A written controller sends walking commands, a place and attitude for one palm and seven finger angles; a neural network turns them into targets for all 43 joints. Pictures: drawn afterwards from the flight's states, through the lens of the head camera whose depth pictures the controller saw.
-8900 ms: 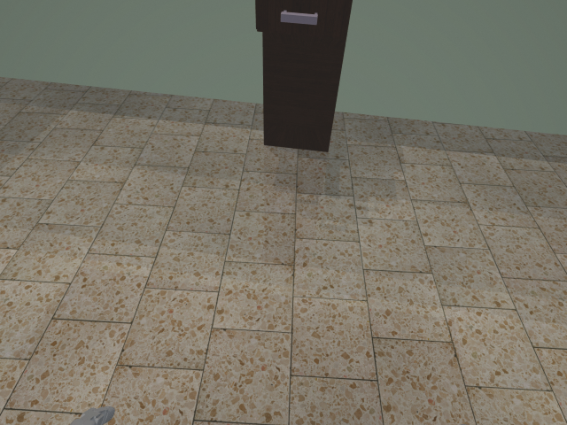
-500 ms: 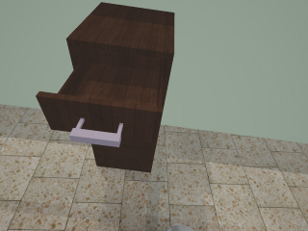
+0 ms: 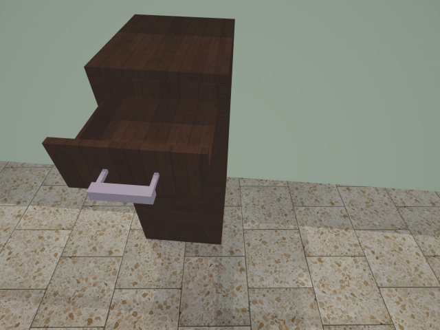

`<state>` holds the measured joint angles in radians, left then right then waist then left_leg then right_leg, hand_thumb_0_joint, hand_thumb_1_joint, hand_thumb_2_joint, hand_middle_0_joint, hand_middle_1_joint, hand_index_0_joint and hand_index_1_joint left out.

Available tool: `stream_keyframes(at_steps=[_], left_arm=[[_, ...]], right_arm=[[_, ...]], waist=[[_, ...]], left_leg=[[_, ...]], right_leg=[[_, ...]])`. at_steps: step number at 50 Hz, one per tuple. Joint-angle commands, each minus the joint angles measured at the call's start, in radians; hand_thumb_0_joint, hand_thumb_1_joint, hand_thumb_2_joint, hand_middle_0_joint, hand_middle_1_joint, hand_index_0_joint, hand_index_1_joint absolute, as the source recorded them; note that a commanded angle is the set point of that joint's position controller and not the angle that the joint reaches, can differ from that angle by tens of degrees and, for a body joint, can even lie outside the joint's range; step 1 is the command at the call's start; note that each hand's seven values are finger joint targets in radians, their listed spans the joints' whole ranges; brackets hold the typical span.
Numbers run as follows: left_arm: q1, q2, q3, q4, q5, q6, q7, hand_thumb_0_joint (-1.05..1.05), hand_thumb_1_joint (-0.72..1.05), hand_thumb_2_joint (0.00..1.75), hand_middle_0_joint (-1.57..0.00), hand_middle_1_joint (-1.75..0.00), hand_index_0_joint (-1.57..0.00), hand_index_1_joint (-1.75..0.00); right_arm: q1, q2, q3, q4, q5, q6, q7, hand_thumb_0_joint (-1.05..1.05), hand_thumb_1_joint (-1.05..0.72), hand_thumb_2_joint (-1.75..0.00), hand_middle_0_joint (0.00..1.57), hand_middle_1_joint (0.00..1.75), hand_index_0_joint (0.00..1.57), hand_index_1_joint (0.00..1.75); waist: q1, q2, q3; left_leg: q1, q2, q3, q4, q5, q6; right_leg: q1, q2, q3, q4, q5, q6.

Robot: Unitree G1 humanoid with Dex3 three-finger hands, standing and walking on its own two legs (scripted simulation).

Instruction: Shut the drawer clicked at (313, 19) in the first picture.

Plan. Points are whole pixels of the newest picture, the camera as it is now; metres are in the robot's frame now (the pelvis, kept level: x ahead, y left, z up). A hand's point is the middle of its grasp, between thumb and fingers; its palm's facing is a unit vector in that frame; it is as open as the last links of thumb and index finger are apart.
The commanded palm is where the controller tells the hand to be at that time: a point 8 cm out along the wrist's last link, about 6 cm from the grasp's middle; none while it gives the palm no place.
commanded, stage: come to a stop and stand still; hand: left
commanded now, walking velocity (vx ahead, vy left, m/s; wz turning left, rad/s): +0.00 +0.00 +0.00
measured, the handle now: (126, 184) +0.39 +0.22 +0.05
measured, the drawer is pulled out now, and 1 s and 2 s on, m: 0.27 0.27 0.27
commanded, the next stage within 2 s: look again from close up in 0.20 s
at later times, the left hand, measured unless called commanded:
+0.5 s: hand out of the picture -0.01 +0.19 -0.18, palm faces +0.04 -0.97 -0.24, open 7.4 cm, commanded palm none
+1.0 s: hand out of the picture -0.01 +0.23 -0.18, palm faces -0.03 -0.98 -0.18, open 7.4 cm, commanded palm none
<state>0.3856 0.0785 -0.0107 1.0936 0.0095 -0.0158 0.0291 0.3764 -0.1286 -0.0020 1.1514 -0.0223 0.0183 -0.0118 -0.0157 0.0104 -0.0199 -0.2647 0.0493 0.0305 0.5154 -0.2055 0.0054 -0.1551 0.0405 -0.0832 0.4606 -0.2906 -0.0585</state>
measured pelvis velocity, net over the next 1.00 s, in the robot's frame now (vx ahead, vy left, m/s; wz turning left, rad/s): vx -0.02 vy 0.06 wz -0.03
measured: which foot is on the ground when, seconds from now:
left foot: down 0.00-1.00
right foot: down 0.00-1.00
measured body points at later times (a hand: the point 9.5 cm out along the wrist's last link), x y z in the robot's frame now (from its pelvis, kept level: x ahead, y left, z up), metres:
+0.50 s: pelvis +0.01 +0.01 +0.00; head +0.00 +0.00 +0.44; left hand -0.01 +0.24 -0.16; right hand +0.02 -0.22 -0.17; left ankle +0.03 +0.13 -0.74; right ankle -0.02 -0.08 -0.74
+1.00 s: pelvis -0.02 +0.06 +0.00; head -0.02 +0.07 +0.45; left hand +0.00 +0.28 -0.16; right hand +0.00 -0.17 -0.15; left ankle +0.03 +0.13 -0.74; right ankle -0.02 -0.08 -0.74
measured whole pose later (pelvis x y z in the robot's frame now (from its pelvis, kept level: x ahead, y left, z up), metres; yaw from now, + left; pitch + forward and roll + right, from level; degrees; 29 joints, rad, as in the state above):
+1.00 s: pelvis -0.02 +0.06 +0.00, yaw -2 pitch -2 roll -1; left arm 0.32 0.16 -0.01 1.03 0.03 0.01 0.04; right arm 0.25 -0.17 -0.01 1.07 -0.02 0.00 -0.01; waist -0.01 -0.02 0.04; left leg -0.24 -0.02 0.10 0.48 -0.20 0.07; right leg -0.18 -0.04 -0.02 0.48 -0.27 0.03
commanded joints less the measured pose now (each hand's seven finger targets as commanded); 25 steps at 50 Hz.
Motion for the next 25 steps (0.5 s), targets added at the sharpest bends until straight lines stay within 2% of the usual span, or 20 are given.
stream_keyframes(at_steps=[1,2,3,4,9,10,14,15,16,17,18,19,20,21,23,24,25], left_arm=[[0.052,0.094,0.012,-0.010,-0.007,-0.020,0.005,0.00,0.90,0.90,-0.20,-0.30,-0.20,-0.30],[0.062,0.093,0.015,-0.006,-0.007,-0.021,0.005,0.00,0.90,0.90,-0.20,-0.30,-0.20,-0.30],[0.064,0.099,0.017,0.008,-0.009,-0.018,0.003,0.00,0.90,0.90,-0.20,-0.30,-0.20,-0.30],[0.063,0.108,0.016,0.014,-0.009,-0.016,0.003,0.00,0.90,0.90,-0.20,-0.30,-0.20,-0.30],[0.068,0.092,0.015,0.021,-0.006,-0.013,0.004,0.00,0.90,0.90,-0.20,-0.30,-0.20,-0.30],[0.066,0.090,0.014,0.019,-0.003,-0.013,0.005,0.00,0.90,0.90,-0.20,-0.30,-0.20,-0.30],[0.066,0.084,0.014,0.020,-0.004,-0.014,0.007,0.00,0.90,0.90,-0.20,-0.30,-0.20,-0.30],[0.000,0.301,0.014,-0.074,0.013,-0.016,0.019,0.00,0.90,0.90,-0.20,-0.30,-0.20,-0.30],[0.000,0.218,0.032,-0.069,0.008,-0.025,0.024,0.00,0.90,0.90,-0.20,-0.30,-0.20,-0.30],[0.008,0.204,0.035,-0.058,0.012,-0.030,0.024,0.00,0.90,0.90,-0.20,-0.30,-0.20,-0.30],[0.013,0.203,0.031,-0.069,0.011,-0.032,0.023,0.00,0.90,0.90,-0.20,-0.30,-0.20,-0.30],[0.011,0.200,0.034,-0.071,0.013,-0.030,0.023,0.00,0.90,0.90,-0.20,-0.30,-0.20,-0.30],[0.008,0.190,0.027,-0.072,0.014,-0.030,0.027,0.00,0.90,0.90,-0.20,-0.30,-0.20,-0.30],[-0.004,0.191,0.034,-0.073,0.013,-0.031,0.027,0.00,0.90,0.90,-0.20,-0.30,-0.20,-0.30],[-0.021,0.202,0.039,-0.083,0.010,-0.032,0.026,0.00,0.90,0.90,-0.20,-0.30,-0.20,-0.30],[-0.022,0.206,0.040,-0.085,0.010,-0.030,0.026,0.00,0.90,0.90,-0.20,-0.30,-0.20,-0.30],[-0.002,0.184,0.032,-0.086,0.009,-0.024,0.027,0.00,0.90,0.90,-0.20,-0.30,-0.20,-0.30]], right_arm=[[0.047,-0.041,0.001,-0.006,0.009,-0.031,-0.022,0.00,-0.90,-0.90,0.20,0.30,0.20,0.30],[0.044,-0.039,0.003,-0.004,0.009,-0.032,-0.027,0.00,-0.90,-0.90,0.20,0.30,0.20,0.30],[0.027,-0.034,0.005,0.000,0.010,-0.033,-0.029,0.00,-0.90,-0.90,0.20,0.30,0.20,0.30],[0.021,-0.031,0.006,-0.002,0.012,-0.034,-0.029,0.00,-0.90,-0.90,0.20,0.30,0.20,0.30],[-0.007,-0.032,0.002,-0.012,0.014,-0.029,-0.033,0.00,-0.90,-0.90,0.20,0.30,0.20,0.30],[-0.003,-0.033,-0.002,-0.012,0.015,-0.028,-0.032,0.00,-0.90,-0.90,0.20,0.30,0.20,0.30],[-0.010,-0.035,-0.001,-0.011,0.013,-0.028,-0.032,0.00,-0.90,-0.90,0.20,0.30,0.20,0.30],[-0.106,-0.156,-0.038,-0.137,-0.015,-0.005,-0.014,0.00,-0.90,-0.90,0.20,0.30,0.20,0.30],[-0.077,-0.121,-0.044,-0.144,-0.006,-0.028,-0.024,0.00,-0.90,-0.90,0.20,0.30,0.20,0.30],[-0.072,-0.095,-0.043,-0.129,-0.004,-0.032,-0.030,0.00,-0.90,-0.90,0.20,0.30,0.20,0.30],[-0.043,-0.085,-0.042,-0.132,0.000,-0.032,-0.028,0.00,-0.90,-0.90,0.20,0.30,0.20,0.30],[-0.039,-0.088,-0.045,-0.138,0.001,-0.028,-0.025,0.00,-0.90,-0.90,0.20,0.30,0.20,0.30],[-0.036,-0.082,-0.038,-0.143,-0.002,-0.026,-0.018,0.00,-0.90,-0.90,0.20,0.30,0.20,0.30],[-0.046,-0.093,-0.043,-0.143,0.000,-0.027,-0.017,0.00,-0.90,-0.90,0.20,0.30,0.20,0.30],[-0.049,-0.113,-0.045,-0.146,0.003,-0.033,-0.018,0.00,-0.90,-0.90,0.20,0.30,0.20,0.30],[-0.046,-0.115,-0.042,-0.143,0.005,-0.037,-0.018,0.00,-0.90,-0.90,0.20,0.30,0.20,0.30],[-0.037,-0.099,-0.032,-0.134,0.004,-0.039,-0.017,0.00,-0.90,-0.90,0.20,0.30,0.20,0.30]], waist=[[0.007,0.002,0.157],[0.012,0.002,0.148],[0.019,0.053,0.134],[0.020,0.064,0.119],[0.021,0.015,0.131],[0.018,-0.015,0.126],[0.017,-0.019,0.125],[-0.018,0.036,0.232],[-0.001,0.110,0.087],[-0.001,0.063,0.038],[-0.001,-0.016,0.011],[0.001,-0.102,0.027],[0.001,-0.165,0.024],[0.001,-0.188,0.052],[-0.006,-0.122,0.073],[-0.003,-0.070,0.075],[0.006,-0.035,0.053]], left_leg=[[0.060,0.045,-0.035,-0.104,0.091,0.000],[0.057,0.047,-0.036,-0.104,0.094,0.001],[0.062,0.042,-0.033,-0.110,0.110,-0.001],[0.059,0.042,-0.030,-0.119,0.109,-0.003],[0.064,0.039,-0.029,-0.133,0.055,-0.005],[0.072,0.044,-0.028,-0.133,0.054,-0.005],[0.088,0.045,-0.036,-0.143,0.065,-0.002],[0.038,-0.008,-0.087,-0.058,0.037,0.008],[0.047,0.041,-0.056,0.003,0.012,0.009],[0.038,0.025,-0.053,0.039,0.021,0.007],[0.018,0.009,-0.046,0.064,0.000,0.004],[-0.015,-0.001,-0.037,0.086,-0.028,0.002],[-0.026,-0.005,-0.023,0.086,-0.035,0.003],[-0.028,0.003,-0.027,0.088,-0.033,0.009],[-0.003,0.016,-0.031,0.036,0.024,0.014],[0.011,0.024,-0.035,0.003,0.079,0.015],[0.037,0.037,-0.034,-0.016,0.159,0.020]], right_leg=[[-0.142,-0.152,0.157,-0.165,0.066,-0.013],[-0.118,-0.145,0.158,-0.162,0.107,-0.009],[-0.095,-0.148,0.150,-0.147,0.151,-0.007],[-0.065,-0.147,0.145,-0.138,0.170,-0.001],[-0.069,-0.146,0.151,-0.168,0.121,0.007],[-0.068,-0.143,0.150,-0.172,0.120,0.009],[-0.076,-0.146,0.146,-0.171,0.119,0.009],[-0.201,-0.130,0.188,-0.160,0.041,0.026],[-0.168,-0.185,0.210,-0.127,-0.031,0.017],[-0.143,-0.192,0.233,-0.146,0.028,0.005],[-0.112,-0.211,0.241,-0.165,0.034,0.002],[-0.119,-0.222,0.254,-0.186,0.000,-0.006],[-0.089,-0.221,0.252,-0.170,0.081,-0.009],[-0.109,-0.225,0.230,-0.167,0.097,-0.014],[-0.114,-0.204,0.196,-0.122,0.197,-0.021],[-0.098,-0.183,0.170,-0.088,0.255,-0.014],[-0.068,-0.159,0.143,-0.049,0.319,-0.002]])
